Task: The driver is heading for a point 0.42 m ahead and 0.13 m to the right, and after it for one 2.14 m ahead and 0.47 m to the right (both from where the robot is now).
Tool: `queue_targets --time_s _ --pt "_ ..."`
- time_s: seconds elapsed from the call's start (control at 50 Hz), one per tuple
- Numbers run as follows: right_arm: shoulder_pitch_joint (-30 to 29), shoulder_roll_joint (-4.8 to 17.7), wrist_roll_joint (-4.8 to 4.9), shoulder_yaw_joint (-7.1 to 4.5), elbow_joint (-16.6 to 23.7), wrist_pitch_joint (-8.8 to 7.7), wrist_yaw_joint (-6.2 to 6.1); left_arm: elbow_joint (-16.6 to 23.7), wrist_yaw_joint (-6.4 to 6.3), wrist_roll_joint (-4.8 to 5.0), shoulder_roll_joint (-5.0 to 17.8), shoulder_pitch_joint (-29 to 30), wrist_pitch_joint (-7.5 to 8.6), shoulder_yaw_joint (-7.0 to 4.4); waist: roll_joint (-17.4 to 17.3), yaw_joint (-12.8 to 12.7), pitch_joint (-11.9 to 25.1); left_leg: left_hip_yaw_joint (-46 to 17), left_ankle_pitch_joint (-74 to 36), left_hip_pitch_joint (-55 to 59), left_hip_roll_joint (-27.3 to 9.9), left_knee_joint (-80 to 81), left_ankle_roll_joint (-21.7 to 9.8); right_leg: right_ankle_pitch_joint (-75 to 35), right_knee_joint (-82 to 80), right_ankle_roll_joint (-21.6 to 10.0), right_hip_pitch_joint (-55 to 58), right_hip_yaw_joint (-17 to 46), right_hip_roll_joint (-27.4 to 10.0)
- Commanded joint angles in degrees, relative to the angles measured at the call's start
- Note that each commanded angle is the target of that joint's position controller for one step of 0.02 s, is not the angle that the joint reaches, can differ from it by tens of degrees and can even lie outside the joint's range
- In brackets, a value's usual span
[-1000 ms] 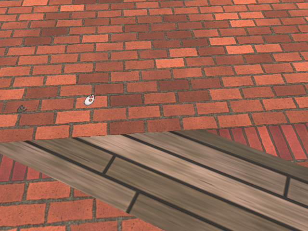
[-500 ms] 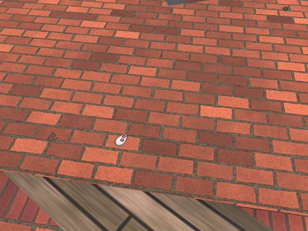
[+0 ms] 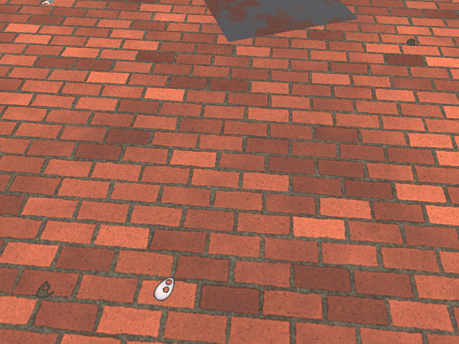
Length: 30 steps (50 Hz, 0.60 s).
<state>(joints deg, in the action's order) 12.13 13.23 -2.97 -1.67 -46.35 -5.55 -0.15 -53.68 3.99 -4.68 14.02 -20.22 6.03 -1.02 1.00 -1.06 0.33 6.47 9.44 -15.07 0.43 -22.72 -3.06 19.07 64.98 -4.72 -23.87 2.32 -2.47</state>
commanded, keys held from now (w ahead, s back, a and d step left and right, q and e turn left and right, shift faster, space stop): w+e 0.34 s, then e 0.24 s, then no key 0.42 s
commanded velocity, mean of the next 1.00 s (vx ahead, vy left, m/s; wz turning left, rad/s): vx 0.28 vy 0.00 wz -0.40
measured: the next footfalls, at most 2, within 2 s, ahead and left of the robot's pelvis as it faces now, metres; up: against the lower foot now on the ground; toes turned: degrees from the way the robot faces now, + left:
right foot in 0.34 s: +0.31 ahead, -0.17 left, +0.00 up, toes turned -14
left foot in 0.78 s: +0.58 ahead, -0.04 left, -0.10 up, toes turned -21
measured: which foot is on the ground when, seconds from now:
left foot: down 0.00-0.38, up 0.40-0.76, down 0.78-1.00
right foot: up 0.00-0.32, down 0.34-0.78, up 0.80-1.00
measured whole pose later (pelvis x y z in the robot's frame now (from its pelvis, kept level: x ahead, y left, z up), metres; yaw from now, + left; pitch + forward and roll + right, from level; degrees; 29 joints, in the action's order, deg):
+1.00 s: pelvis +0.43 -0.09 -0.11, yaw -25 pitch +2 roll +0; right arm 12.7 9.1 -1.9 0.0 -51.1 -0.5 -1.4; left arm -45.1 -4.7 1.0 13.0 -13.2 -2.2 -2.1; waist 2.7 0.2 0.5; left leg 1.4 7.8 -22.7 0.9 -28.0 -2.1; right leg 26.0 87.9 4.8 -40.1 6.4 -0.6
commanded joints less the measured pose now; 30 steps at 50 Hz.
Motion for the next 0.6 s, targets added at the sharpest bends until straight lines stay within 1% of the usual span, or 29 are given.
queue_targets --time_s 0.02,0.04,0.08,0.1,0.12,0.14,0.16,0.18,0.2,0.22,0.24,0.26,0.28,0.3,0.32,0.34,0.36,0.38,0.4,0.42,0.44,0.46,0.48,0.5,0.52,0.54,0.56,0.58,0.6 --pt "2.5 0.4 -0.25 0.14 1.4 -1.04 -0.71 3.3 0.17 0.02 -0.9 1.0 -0.18 0.26 -4.6 -0.5 0.5 -12.4 -7.1 7.7 -16.7 16.0 -10.4 -2.7 -0.4 -0.1 -11.4 2.5 -4.8" --pt "2.7 1.3 -0.54 -0.17 1.1 -1.41 -0.66 3.5 0.59 0.42 -0.7 2.3 -0.28 0.23 -4.7 -0.5 -0.3 -9.3 -8.7 6.6 -16.1 17.2 -10.3 -5.3 -2.4 0.4 -12.1 1.7 -4.9" --pt "4.7 2.1 -2.06 -0.39 -0.4 -1.87 -0.38 4.4 1.29 0.77 -0.7 5.6 -0.50 0.37 -3.8 -0.1 -1.6 -4.2 -14.4 6.2 -15.7 18.0 -10.4 -13.4 -8.7 1.4 -14.4 0.8 -5.3" --pt "6.1 2.5 -2.59 -0.47 -1.3 -1.98 -0.18 5.0 1.57 1.00 -1.0 7.5 -0.66 0.56 -3.3 0.3 -1.8 -1.8 -17.2 6.4 -15.4 17.9 -10.2 -17.1 -12.8 1.7 -14.7 0.2 -5.4" --pt "7.8 3.0 -2.81 -0.46 -2.2 -1.93 0.22 5.8 1.86 1.06 -0.6 10.0 -0.77 0.54 -2.2 1.0 -2.1 0.2 -19.7 6.3 -15.0 17.6 -9.9 -20.8 -17.5 1.8 -14.0 -0.1 -5.0" --pt "7.8 3.7 -3.01 -0.50 -2.5 -1.88 0.73 6.8 2.01 1.21 -0.9 12.2 -0.87 0.61 -2.9 0.9 -2.0 3.2 -21.2 3.2 -13.2 17.1 -9.0 -23.9 -20.3 1.7 -9.5 -1.6 -3.9" --pt "8.6 4.3 -2.86 -0.48 -3.2 -1.82 1.29 7.5 2.11 1.09 -0.1 13.4 -1.08 0.43 -4.1 0.9 -2.2 3.8 -21.4 2.4 -13.5 17.0 -9.1 -24.9 -20.7 1.7 -7.5 -2.2 -2.9" --pt "8.9 4.9 -4.03 -0.43 -3.3 -1.76 1.62 7.0 2.26 0.41 -0.1 10.0 -1.05 0.34 -4.9 -0.5 -2.1 3.8 -22.1 2.1 -14.8 14.8 -9.4 -29.6 -14.2 1.2 -5.7 -0.6 -2.9" --pt "7.6 5.1 -3.80 -0.30 -3.3 -1.95 1.83 7.0 2.09 0.41 1.5 9.4 -0.92 -0.21 -4.0 -1.6 -2.9 3.9 -21.6 4.9 -15.8 13.7 -9.1 -28.7 -15.2 0.8 -8.7 1.0 -3.4" --pt "7.7 5.5 -3.27 -0.28 -3.4 -2.17 1.84 7.6 1.74 0.36 2.8 11.0 -0.81 -0.70 -3.5 -1.2 -3.7 3.9 -21.6 8.4 -16.2 12.7 -8.7 -26.5 -17.0 0.4 -10.7 0.5 -3.2" --pt "9.3 5.8 -2.77 -0.28 -4.2 -2.20 1.73 8.4 1.38 0.27 3.4 13.1 -0.74 -1.06 -3.9 -0.4 -4.3 3.8 -22.8 12.2 -16.8 11.6 -8.1 -23.1 -18.1 0.1 -12.0 -0.4 -2.7" --pt "11.0 6.1 -2.56 -0.36 -4.9 -2.02 1.52 9.2 1.06 0.42 3.6 14.8 -0.71 -1.29 -4.1 0.2 -4.7 4.0 -25.2 15.5 -17.4 10.1 -7.5 -19.2 -19.1 -0.3 -12.5 -1.4 -2.1" --pt "11.9 7.1 -2.49 -0.70 -5.3 -1.76 1.21 9.8 0.82 0.62 4.0 15.4 -0.68 -1.56 -4.3 0.3 -5.0 4.8 -29.2 17.9 -17.9 8.0 -6.9 -15.1 -20.3 -0.6 -11.4 -2.7 -1.0" --pt "11.7 8.9 -2.43 -1.29 -5.3 -1.59 0.78 10.1 0.49 1.00 4.8 14.5 -0.55 -2.09 -5.0 -0.2 -4.3 6.1 -36.0 19.0 -17.9 4.8 -6.2 -11.6 -21.1 -1.0 -8.1 -4.4 0.6" --pt "10.6 10.8 -2.57 -1.99 -4.9 -1.56 0.39 10.1 0.19 1.61 6.2 12.5 -0.15 -2.84 -5.2 -1.4 -3.5 7.7 -42.8 18.5 -17.4 0.0 -5.1 -10.1 -22.3 -1.8 -3.1 -6.1 2.7" --pt "10.0 11.4 -2.73 -2.27 -4.8 -1.54 0.22 9.2 -0.26 2.44 7.8 7.9 0.73 -3.73 -4.4 -3.6 -1.4 9.8 -46.1 16.1 -15.7 -8.5 -3.9 -11.9 -25.2 -3.3 5.3 -8.4 5.9" --pt "12.0 11.1 -2.99 -2.22 -5.2 -1.62 0.60 7.7 -1.58 2.81 11.4 1.5 2.05 -5.41 -1.1 -5.0 2.8 10.4 -42.8 9.3 -12.6 -21.8 -1.6 -20.6 -27.8 -6.2 18.1 -8.0 8.3" --pt "19.2 3.5 -4.89 -0.13 -3.2 -1.87 1.43 7.2 -3.43 2.50 14.7 -7.3 2.12 -6.28 12.5 -3.6 17.7 8.2 -9.5 -10.8 -5.7 -42.9 5.8 -36.0 -27.8 -20.2 46.2 13.7 -2.6" --pt "10.6 5.7 -2.22 -0.25 0.0 -2.13 3.92 4.8 -3.81 1.06 12.6 -15.1 1.52 -5.01 8.9 -9.2 23.0 -1.1 29.5 -24.0 3.5 -59.3 7.3 -43.3 -38.1 -26.4 55.7 36.0 -13.1" --pt "-5.9 4.2 1.40 0.05 6.0 -2.30 4.63 2.1 -4.01 0.88 12.8 -17.3 3.36 -5.96 4.0 -13.5 7.2 -10.4 28.4 -38.3 1.8 -57.9 4.6 -42.2 -41.0 -20.2 48.2 32.5 -13.3" --pt "-9.9 6.0 1.07 -0.48 7.7 -2.01 3.17 2.0 -3.72 2.49 10.9 -12.1 4.05 -5.75 2.6 -10.5 0.5 -12.6 26.8 -37.9 -2.4 -56.4 5.1 -40.9 -40.4 -18.3 36.9 27.8 -13.1" --pt "-7.5 7.4 -0.22 -0.94 7.9 -1.45 1.49 2.5 -3.00 3.11 7.1 -7.5 4.09 -4.08 0.9 -6.0 2.7 -13.8 25.3 -30.8 -3.9 -54.0 5.2 -42.8 -39.3 -18.7 27.1 25.3 -12.5" --pt "-4.3 5.1 -1.18 -0.26 7.3 -0.62 0.62 3.5 -2.25 3.43 4.9 -2.3 3.87 -2.99 0.1 -0.9 0.7 -13.6 21.8 -24.4 -5.5 -48.8 4.7 -44.9 -41.1 -17.6 16.1 21.9 -11.3" --pt "-2.7 3.3 -1.94 0.21 6.9 0.21 -0.27 5.7 -1.90 3.50 3.8 2.5 3.20 -2.19 -0.4 2.3 0.1 -12.8 17.6 -18.2 -5.9 -43.3 4.9 -42.6 -44.6 -15.3 7.6 18.4 -8.8" --pt "-2.1 4.2 -1.86 -0.10 7.3 0.95 -0.79 7.6 -1.47 3.24 5.1 5.8 2.78 -2.32 -0.2 4.3 0.9 -11.2 14.5 -14.4 -4.7 -39.6 5.5 -39.4 -46.9 -13.9 3.4 16.2 -6.3" --pt "1.5 4.1 -1.85 0.12 6.2 1.37 -0.32 9.8 -1.58 2.05 6.3 9.3 2.89 -2.53 -0.4 5.8 1.8 -9.6 5.0 -9.3 -3.8 -38.1 5.1 -38.9 -45.5 -12.0 -2.4 11.7 -3.4" --pt "2.2 4.6 -2.02 0.01 5.7 0.95 0.48 10.6 -1.78 1.27 5.6 9.2 3.35 -1.87 -1.0 5.3 1.9 -11.4 -7.6 -9.0 -3.6 -32.8 4.8 -33.6 -43.7 -9.8 -4.5 9.6 -0.3" --pt "1.7 4.5 -1.58 -0.01 6.1 0.76 0.98 11.3 -1.76 0.85 7.0 9.1 3.45 -2.22 -1.9 4.8 2.4 -9.5 -15.0 -5.7 -2.4 -25.8 4.7 -30.0 -42.0 -8.9 -7.9 7.2 2.3" --pt "0.1 3.5 -1.29 0.54 6.5 0.96 1.62 11.5 -1.78 0.55 8.0 9.1 3.19 -2.55 -2.1 3.8 1.4 -9.0 -22.6 -2.3 -2.2 -16.7 4.3 -21.7 -39.9 -7.1 -10.7 5.4 4.0"
Keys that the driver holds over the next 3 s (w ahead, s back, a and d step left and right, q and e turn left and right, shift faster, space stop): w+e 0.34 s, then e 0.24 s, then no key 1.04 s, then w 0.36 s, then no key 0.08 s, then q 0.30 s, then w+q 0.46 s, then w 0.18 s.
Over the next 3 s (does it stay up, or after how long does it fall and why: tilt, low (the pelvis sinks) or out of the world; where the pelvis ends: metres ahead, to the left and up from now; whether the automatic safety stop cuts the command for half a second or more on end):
stays up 0.85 -0.21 -0.11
